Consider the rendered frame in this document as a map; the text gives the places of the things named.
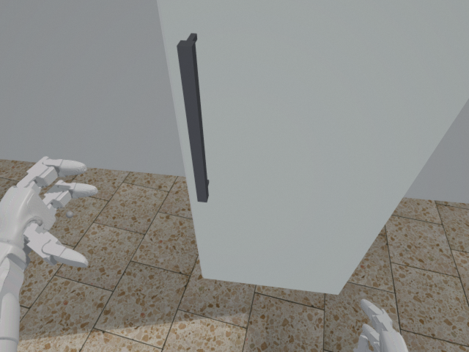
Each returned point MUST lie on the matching left robot forearm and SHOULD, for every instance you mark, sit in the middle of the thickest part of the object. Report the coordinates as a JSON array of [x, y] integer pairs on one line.
[[13, 262]]

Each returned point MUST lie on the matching handle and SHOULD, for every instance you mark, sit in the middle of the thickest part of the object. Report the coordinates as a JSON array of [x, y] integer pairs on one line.
[[186, 50]]

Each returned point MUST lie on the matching robot right hand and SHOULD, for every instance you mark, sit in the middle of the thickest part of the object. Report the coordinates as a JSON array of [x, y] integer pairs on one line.
[[384, 338]]

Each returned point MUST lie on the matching fridge door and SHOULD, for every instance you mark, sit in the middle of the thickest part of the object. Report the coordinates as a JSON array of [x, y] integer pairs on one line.
[[317, 117]]

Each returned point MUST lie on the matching robot left hand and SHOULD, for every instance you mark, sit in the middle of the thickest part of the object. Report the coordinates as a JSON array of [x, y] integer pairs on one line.
[[21, 206]]

